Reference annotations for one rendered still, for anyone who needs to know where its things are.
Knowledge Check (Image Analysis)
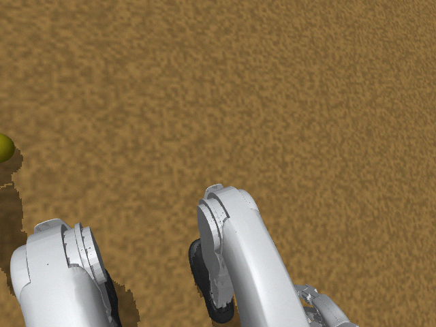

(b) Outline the right robot foot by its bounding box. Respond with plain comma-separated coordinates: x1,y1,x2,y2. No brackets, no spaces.
189,238,234,324

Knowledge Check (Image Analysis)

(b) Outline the ball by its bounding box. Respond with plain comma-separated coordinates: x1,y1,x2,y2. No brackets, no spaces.
0,133,15,163

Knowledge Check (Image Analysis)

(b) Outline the left robot foot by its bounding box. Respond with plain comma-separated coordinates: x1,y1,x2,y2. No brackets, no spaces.
104,269,122,327

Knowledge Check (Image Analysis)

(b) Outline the right robot hand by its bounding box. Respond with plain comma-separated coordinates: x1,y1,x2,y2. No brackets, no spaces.
294,284,350,327

